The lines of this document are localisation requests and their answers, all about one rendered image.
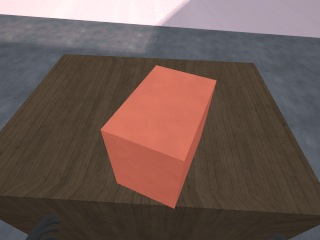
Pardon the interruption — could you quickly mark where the pedestal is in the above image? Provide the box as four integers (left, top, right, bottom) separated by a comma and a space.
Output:
0, 54, 320, 240

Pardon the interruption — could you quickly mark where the carton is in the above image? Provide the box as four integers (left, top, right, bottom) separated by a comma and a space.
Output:
101, 65, 217, 209

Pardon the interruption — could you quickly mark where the robot left hand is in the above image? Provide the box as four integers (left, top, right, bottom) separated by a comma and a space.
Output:
25, 214, 61, 240

